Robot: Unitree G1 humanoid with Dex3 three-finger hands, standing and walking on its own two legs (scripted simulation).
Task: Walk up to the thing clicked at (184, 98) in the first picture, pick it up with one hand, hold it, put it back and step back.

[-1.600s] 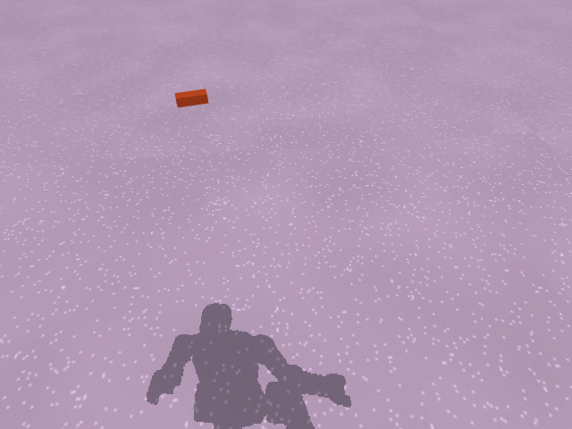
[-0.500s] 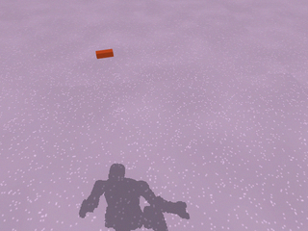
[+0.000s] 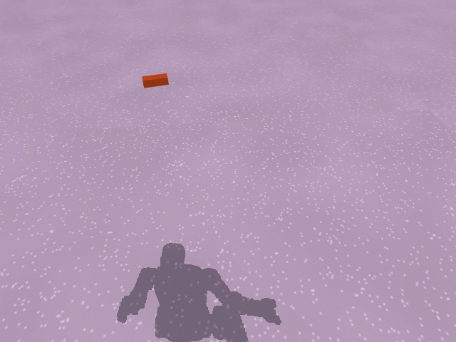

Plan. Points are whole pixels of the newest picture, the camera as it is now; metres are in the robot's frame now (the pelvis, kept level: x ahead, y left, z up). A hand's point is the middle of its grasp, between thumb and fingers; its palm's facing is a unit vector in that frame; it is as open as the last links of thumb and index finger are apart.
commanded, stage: stand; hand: left
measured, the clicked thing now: (155, 80) +2.10 +0.64 -0.75
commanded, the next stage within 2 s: walk up in 0.82 s
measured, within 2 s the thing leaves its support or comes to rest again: neither
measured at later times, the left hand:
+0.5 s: hand out of the picture +0.07 +0.25 -0.16, palm faces -0.03 -0.94 -0.34, open 7.3 cm
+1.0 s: hand out of the picture +0.07 +0.30 -0.15, palm faces +0.09 -0.93 -0.36, open 7.3 cm
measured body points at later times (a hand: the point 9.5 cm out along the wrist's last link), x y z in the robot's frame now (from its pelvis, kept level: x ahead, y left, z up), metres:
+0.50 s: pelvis +0.00 +0.00 +0.00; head +0.02 +0.00 +0.45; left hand +0.07 +0.30 -0.13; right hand +0.08 -0.30 -0.13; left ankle +0.00 +0.12 -0.75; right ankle -0.01 -0.13 -0.75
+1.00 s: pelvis +0.03 +0.02 -0.01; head +0.04 +0.02 +0.44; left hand +0.07 +0.35 -0.12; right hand +0.13 -0.30 -0.12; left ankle +0.04 +0.15 -0.71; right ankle -0.01 -0.13 -0.75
